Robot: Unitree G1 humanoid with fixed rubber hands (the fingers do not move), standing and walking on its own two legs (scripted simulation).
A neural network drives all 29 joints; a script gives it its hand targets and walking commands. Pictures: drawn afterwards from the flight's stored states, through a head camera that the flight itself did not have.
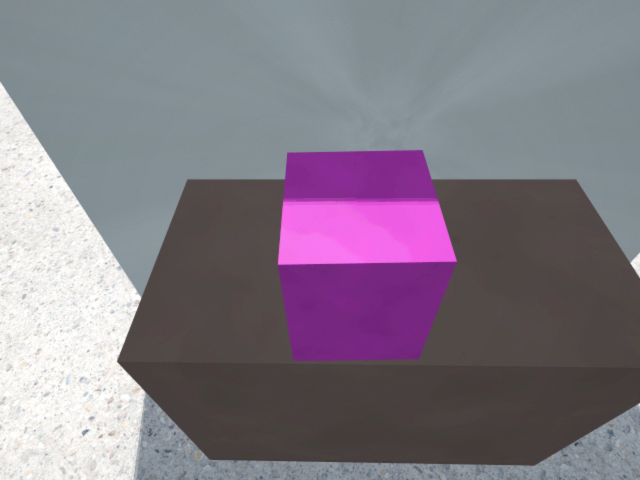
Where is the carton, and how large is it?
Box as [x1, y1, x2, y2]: [278, 150, 456, 360]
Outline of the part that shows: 422,150 287,153 278,267 293,360 418,358 456,262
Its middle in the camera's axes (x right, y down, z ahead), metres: +0.05 +0.03 +0.60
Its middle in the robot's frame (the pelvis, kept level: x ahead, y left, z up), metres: +0.44 -0.02 +0.00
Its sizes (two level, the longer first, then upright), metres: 0.210 0.200 0.250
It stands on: a pedestal, 0.65 m high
